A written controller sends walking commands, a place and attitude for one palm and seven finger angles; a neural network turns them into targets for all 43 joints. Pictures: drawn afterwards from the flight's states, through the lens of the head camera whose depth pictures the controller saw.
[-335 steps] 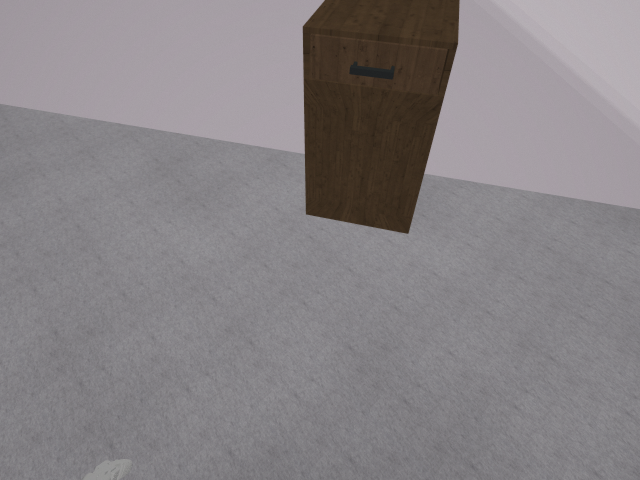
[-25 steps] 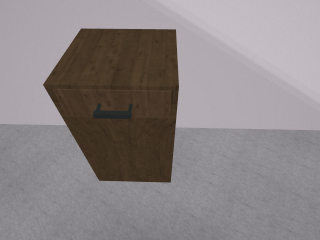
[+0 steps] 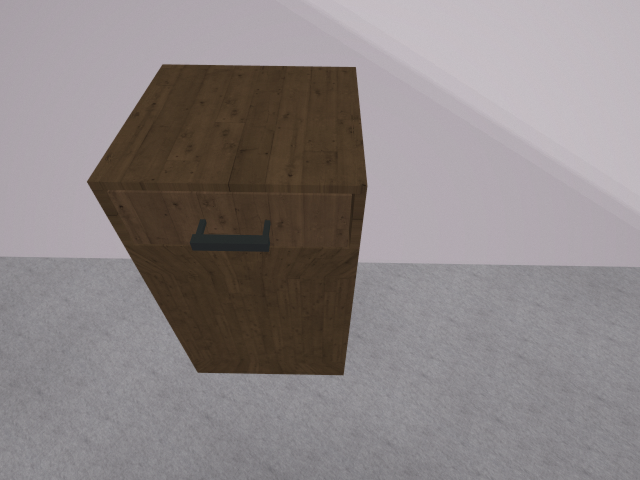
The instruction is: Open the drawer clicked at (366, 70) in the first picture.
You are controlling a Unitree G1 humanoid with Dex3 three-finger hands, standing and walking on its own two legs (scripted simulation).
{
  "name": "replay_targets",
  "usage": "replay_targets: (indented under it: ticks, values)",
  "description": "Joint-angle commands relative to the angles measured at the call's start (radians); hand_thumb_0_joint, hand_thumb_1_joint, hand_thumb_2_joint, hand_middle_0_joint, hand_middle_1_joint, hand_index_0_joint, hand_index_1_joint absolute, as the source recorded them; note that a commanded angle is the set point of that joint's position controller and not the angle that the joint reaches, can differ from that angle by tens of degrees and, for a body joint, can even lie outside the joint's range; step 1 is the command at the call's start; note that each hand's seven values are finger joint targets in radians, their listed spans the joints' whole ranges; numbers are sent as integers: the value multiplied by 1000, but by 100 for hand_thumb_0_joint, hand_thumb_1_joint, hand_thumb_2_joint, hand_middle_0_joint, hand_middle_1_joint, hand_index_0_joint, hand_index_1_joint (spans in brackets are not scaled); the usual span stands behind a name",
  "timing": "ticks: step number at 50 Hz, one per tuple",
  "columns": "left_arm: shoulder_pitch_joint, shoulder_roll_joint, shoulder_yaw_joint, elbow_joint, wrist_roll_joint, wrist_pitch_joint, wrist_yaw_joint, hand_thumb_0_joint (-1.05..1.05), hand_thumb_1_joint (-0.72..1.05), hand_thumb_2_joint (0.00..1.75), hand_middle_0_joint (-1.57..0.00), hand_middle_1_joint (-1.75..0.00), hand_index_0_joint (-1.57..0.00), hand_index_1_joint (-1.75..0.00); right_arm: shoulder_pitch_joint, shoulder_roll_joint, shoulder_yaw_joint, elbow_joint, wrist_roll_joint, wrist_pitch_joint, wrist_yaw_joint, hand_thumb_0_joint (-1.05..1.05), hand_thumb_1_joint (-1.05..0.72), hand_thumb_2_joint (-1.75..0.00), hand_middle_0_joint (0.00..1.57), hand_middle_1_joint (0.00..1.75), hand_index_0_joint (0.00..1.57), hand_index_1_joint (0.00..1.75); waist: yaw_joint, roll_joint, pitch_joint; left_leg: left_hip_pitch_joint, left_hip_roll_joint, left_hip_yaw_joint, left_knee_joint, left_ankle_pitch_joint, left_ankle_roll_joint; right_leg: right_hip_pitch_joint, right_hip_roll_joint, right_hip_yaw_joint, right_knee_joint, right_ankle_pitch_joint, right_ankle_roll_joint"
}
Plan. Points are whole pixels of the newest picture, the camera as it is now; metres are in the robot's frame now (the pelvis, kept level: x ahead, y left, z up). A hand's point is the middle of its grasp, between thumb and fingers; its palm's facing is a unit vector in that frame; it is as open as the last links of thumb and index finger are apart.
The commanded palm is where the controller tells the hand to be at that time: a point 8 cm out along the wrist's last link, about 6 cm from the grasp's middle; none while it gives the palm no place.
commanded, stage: come to a stop and stand still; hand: left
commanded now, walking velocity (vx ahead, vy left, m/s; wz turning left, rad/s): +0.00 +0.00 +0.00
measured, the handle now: (232, 234) +0.52 +0.20 -0.05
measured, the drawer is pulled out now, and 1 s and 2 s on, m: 0.00 0.00 0.00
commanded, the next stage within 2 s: look again from close up in 0.30 s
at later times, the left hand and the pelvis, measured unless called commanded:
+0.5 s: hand out of the picture -0.02 +0.19 -0.18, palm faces +0.02 -0.98 -0.20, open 7.4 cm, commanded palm none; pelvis -0.01 +0.02 +0.00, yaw +1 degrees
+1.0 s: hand out of the picture -0.07 +0.24 -0.18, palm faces +0.02 -0.98 -0.19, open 7.4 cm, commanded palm none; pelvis -0.08 +0.06 -0.01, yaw +0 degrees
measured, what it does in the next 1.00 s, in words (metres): shifts its weight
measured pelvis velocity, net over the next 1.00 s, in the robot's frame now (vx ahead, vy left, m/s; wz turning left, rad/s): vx -0.08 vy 0.06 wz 0.00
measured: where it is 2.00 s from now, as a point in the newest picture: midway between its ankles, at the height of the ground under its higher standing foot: outside the picture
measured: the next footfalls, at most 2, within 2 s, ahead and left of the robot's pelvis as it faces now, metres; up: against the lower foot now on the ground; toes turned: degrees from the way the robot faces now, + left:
left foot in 1.54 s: -0.05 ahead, +0.14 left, +0.00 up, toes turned +9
right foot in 1.84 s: -0.01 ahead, -0.13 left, +0.00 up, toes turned -6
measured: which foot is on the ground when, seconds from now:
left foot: down 0.00-1.00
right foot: down 0.00-1.00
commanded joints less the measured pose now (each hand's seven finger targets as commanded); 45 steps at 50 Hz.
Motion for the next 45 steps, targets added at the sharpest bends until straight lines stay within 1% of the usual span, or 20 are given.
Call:
replay_targets:
  ticks: [1, 16, 19, 20, 21, 22, 23, 24, 25, 26, 27, 28, 29, 30, 32, 35, 36, 38, 41, 45]
  values:
    - [87, 98, 15, -14, -4, -11, 6, 0, 90, 90, -20, -30, -20, -30, 63, -88, -11, -21, 0, -10, 1, 0, -90, -90, 20, 30, 20, 30, 5, -15, 14, 62, 61, -41, -21, 345, 53, -74, -112, 62, -63, 413, 5]
    - [86, 95, 11, -10, -3, -9, 6, 0, 90, 90, -20, -30, -20, -30, 77, -86, -8, -11, 2, -15, 5, 0, -90, -90, 20, 30, 20, 30, 6, -1, 45, 49, 54, -56, -54, 301, 62, -85, -111, 59, -86, 295, 11]
    - [95, 93, 10, -5, -3, -12, 6, 0, 90, 90, -20, -30, -20, -30, 80, -86, -10, -12, 1, -17, 4, 0, -90, -90, 20, 30, 20, 30, 5, -15, 34, 57, 54, -56, -50, 316, 63, -81, -113, 59, -84, 320, 11]
    - [78, 239, -8, -88, 15, -39, 2, 0, 90, 90, -20, -30, -20, -30, 44, -164, -26, -119, -1, -19, 28, 0, -90, -90, 20, 30, 20, 30, -8, -58, 146, -5, 20, -92, 18, 223, 58, -191, -102, 78, -80, 299, 1]
    - [55, 163, 18, -96, 14, -40, 9, 0, 90, 90, -20, -30, -20, -30, 65, -158, -37, -151, -15, -38, 19, 0, -90, -90, 20, 30, 20, 30, -23, 76, 37, -31, 38, -69, 72, 286, 68, -152, -132, 85, 18, 309, -6]
    - [66, 170, 30, -97, 13, -42, 8, 0, 90, 90, -20, -30, -20, -30, 66, -136, -43, -136, -21, -45, 8, 0, -90, -90, 20, 30, 20, 30, -15, 100, -69, -2, 32, -72, 110, 394, 82, -112, -132, 84, 65, 485, -21]
    - [99, 146, 19, -99, 8, -44, 9, 0, 90, 90, -20, -30, -20, -30, 93, -120, -38, -137, -17, -46, 1, 0, -90, -90, 20, 30, 20, 30, -13, 91, -139, 14, 35, -68, 145, 453, 87, -72, -138, 79, 79, 592, -25]
    - [125, 132, 18, -97, 7, -45, 11, 0, 90, 90, -20, -30, -20, -30, 104, -101, -33, -148, -12, -45, 0, 0, -90, -90, 20, 30, 20, 30, -7, 20, -162, 0, 30, -63, 170, 449, 83, -53, -139, 86, 86, 687, -24]
    - [134, 138, 12, -104, 6, -40, 12, 0, 90, 90, -20, -30, -20, -30, 113, -99, -26, -162, -12, -38, 3, 0, -90, -90, 20, 30, 20, 30, -6, -98, -158, -37, 20, -48, 180, 396, 84, -20, -140, 90, 102, 778, -23]
    - [135, 139, 18, -109, 7, -37, 13, 0, 90, 90, -20, -30, -20, -30, 101, -104, -32, -172, -11, -34, 5, 0, -90, -90, 20, 30, 20, 30, -2, -166, -130, -89, 3, -34, 185, 300, 82, -8, -151, 91, 105, 855, -22]
    - [132, 145, 21, -116, 8, -34, 15, 0, 90, 90, -20, -30, -20, -30, 90, -104, -35, -183, -9, -30, 6, 0, -90, -90, 20, 30, 20, 30, -2, -199, -100, -130, -10, -23, 175, 222, 80, 5, -159, 90, 113, 911, -26]
    - [134, 149, 21, -126, 8, -28, 15, 0, 90, 90, -20, -30, -20, -30, 80, -106, -37, -192, -7, -25, 6, 0, -90, -90, 20, 30, 20, 30, -1, -189, -81, -141, -17, -14, 162, 188, 78, 4, -162, 91, 122, 915, -26]
    - [129, 152, 21, -138, 8, -22, 15, 0, 90, 90, -20, -30, -20, -30, 77, -106, -39, -194, -4, -20, 6, 0, -90, -90, 20, 30, 20, 30, -5, -144, -65, -130, -15, -12, 149, 193, 79, -21, -159, 90, 123, 844, -25]
    - [134, 145, 14, -148, 9, -19, 16, 0, 90, 90, -20, -30, -20, -30, 89, -98, -32, -191, -7, -20, 10, 0, -90, -90, 20, 30, 20, 30, -4, -121, -74, -96, -7, -13, 140, 276, 84, -35, -141, 86, 136, 797, -20]
    - [117, 144, 15, -163, 7, -6, 14, 0, 90, 90, -20, -30, -20, -30, 81, -123, -41, -185, -6, -12, 10, 0, -90, -90, 20, 30, 20, 30, -8, -25, -17, -59, 24, -35, 133, 333, 87, -132, -114, 70, 113, 521, -9]
    - [116, 137, 7, -175, 10, 2, 12, 0, 90, 90, -20, -30, -20, -30, 56, -137, -39, -191, -8, -7, 17, 0, -90, -90, 20, 30, 20, 30, 1, 47, 40, -81, 44, -67, 97, 299, 96, -183, -82, 68, 71, 249, 1]
    - [108, 142, 7, -178, 9, 5, 10, 0, 90, 90, -20, -30, -20, -30, 50, -143, -39, -194, -7, -6, 19, 0, -90, -90, 20, 30, 20, 30, -1, 55, 56, -104, 47, -78, 72, 227, 98, -189, -76, 66, 59, 174, 4]
    - [104, 146, 5, -177, 10, 6, 6, 0, 90, 90, -20, -30, -20, -30, 30, -147, -38, -203, -7, -3, 23, 0, -90, -90, 20, 30, 20, 30, 2, 48, 89, -151, 42, -94, 27, 61, 97, -206, -75, 67, 32, 79, 7]
    - [100, 143, 0, -178, 12, 7, 4, 0, 90, 90, -20, -30, -20, -30, 30, -151, -38, -210, -8, -1, 29, 0, -90, -90, 20, 30, 20, 30, -1, 40, 102, -178, 40, -113, -33, -100, 96, -213, -71, 65, 16, 20, 10]
    - [112, 134, 0, -175, 14, 6, 1, 0, 90, 90, -20, -30, -20, -30, 38, -160, -41, -211, -8, -1, 34, 0, -90, -90, 20, 30, 20, 30, 3, 62, 80, -195, 55, -147, -105, -204, 100, -191, -64, 43, 26, 18, 20]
